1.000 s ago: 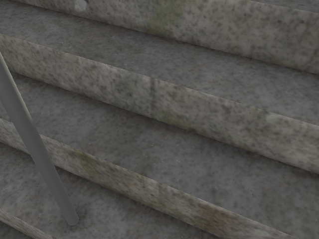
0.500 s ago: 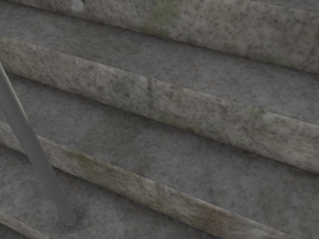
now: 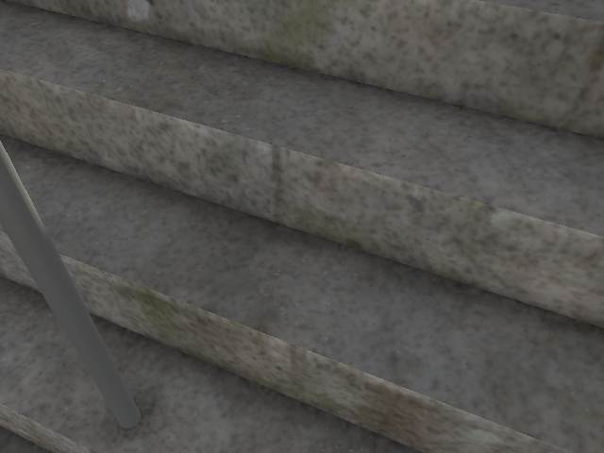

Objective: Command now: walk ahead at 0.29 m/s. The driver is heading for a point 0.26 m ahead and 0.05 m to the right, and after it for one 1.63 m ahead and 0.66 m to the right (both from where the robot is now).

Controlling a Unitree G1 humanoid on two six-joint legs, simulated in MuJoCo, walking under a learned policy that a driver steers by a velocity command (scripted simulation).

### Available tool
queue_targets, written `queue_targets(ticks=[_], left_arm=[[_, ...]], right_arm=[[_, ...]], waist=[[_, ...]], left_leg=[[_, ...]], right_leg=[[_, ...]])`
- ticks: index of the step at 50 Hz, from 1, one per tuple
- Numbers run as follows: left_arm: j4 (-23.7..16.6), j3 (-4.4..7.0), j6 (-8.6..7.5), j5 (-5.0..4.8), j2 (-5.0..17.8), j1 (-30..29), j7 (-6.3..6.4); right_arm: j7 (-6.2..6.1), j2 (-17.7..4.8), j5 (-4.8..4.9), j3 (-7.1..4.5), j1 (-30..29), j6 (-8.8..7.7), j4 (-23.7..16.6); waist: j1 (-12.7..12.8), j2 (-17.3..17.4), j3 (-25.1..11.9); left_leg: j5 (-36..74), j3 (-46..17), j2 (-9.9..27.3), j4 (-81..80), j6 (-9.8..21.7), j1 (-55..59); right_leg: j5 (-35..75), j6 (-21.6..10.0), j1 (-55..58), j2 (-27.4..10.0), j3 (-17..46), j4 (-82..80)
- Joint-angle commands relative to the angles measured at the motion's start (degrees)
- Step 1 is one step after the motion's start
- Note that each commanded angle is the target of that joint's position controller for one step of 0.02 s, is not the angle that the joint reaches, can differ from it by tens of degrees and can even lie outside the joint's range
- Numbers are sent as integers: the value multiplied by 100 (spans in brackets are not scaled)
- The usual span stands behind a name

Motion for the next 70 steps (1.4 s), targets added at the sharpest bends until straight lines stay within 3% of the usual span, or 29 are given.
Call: queue_targets(ticks=[1, 22, 23, 27, 28, 30, 34, 45, 63, 70], left_arm=[[-183, 151, -25, -1, 730, -152, 22], [166, 190, 173, 12, 656, 365, 83], [173, 328, 169, 156, 1009, 675, -73], [153, 322, 138, 120, 643, 726, -165], [117, 171, 158, 0, 296, 403, 20], [46, 155, 162, 35, 463, 301, 120], [19, 139, 99, 29, 567, 356, 99], [-194, 112, -58, -5, 521, 129, 68], [-432, 104, -114, -21, 567, -313, 65], [-471, 101, -109, -21, 611, -344, 61]], right_arm=[[-21, -663, 0, -142, -136, -31, -198], [-92, -644, 0, -177, 418, 180, 200], [-28, -1020, -37, -362, 571, 168, 227], [-67, -690, -45, -411, 635, 245, 187], [-80, -318, -20, -227, 456, 229, 176], [-97, -405, -24, -208, 328, 227, 149], [-86, -543, -9, -195, 321, 170, 131], [-78, -439, 40, -182, 40, 5, -97], [-63, -407, 61, -212, -449, -122, -393], [-54, -423, 54, -208, -494, -118, -448]], waist=[[-12, -55, -374], [-37, -52, -75], [99, -156, -30], [39, -115, -12], [-80, -10, -213], [-49, 32, -69], [-32, -48, 1], [1, -100, -213], [-2, -97, -605], [1, -73, -603]], left_leg=[[1376, -607, 953, 203, -47, 73], [774, -613, 874, 399, -25, -246], [574, -511, 618, 499, -1, -313], [566, -491, 638, 587, 26, -233], [491, -581, 874, 398, -9, -134], [216, -634, 836, 216, -44, -222], [341, -613, 834, 83, -50, -262], [845, -580, 903, 12, -78, -221], [1375, -488, 1026, 71, -84, -54], [1344, -468, 1040, 59, -105, -13]], right_leg=[[1608, 138, 108, -1137, 620, 169], [1089, 52, -185, -1053, 643, 400], [942, 60, -368, -844, 503, 447], [784, 21, -725, -852, 529, 455], [543, 29, -523, -1036, 692, 278], [50, 34, -474, -997, 756, 74], [117, 46, -331, -997, 780, -96], [1336, 60, 122, -1097, 785, -102], [2501, 90, 489, -1201, 773, -17], [2424, 99, 447, -1190, 795, -36]])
